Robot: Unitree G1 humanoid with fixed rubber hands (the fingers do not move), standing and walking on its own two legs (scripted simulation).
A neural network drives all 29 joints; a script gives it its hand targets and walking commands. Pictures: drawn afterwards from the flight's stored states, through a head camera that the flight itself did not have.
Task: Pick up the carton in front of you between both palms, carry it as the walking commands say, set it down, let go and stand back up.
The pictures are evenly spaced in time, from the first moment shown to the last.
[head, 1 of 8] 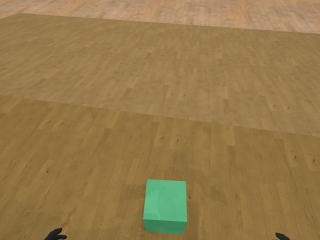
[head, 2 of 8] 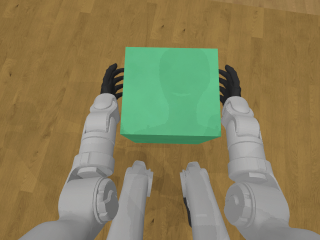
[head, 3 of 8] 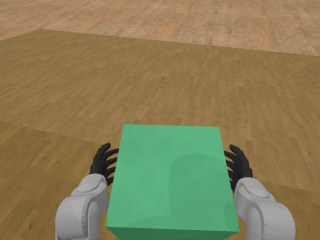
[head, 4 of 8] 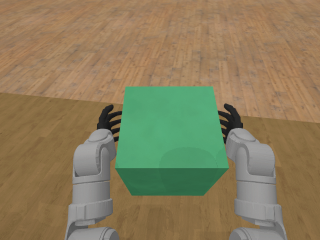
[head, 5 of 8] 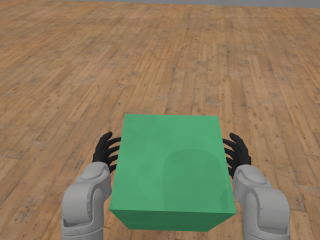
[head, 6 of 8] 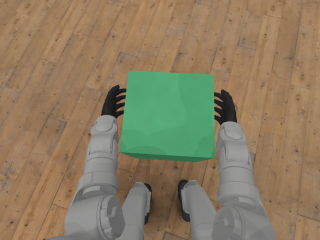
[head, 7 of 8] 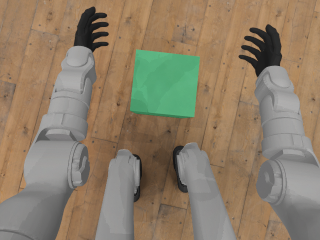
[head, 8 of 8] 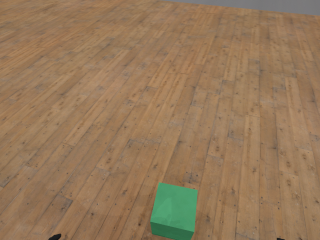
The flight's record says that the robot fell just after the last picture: no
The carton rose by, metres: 0.69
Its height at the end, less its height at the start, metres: -0.39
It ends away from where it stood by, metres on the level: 5.15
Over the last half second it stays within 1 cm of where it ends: yes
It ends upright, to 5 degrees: yes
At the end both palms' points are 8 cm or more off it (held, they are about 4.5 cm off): yes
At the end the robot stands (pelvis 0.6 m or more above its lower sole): yes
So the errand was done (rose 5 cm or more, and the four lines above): yes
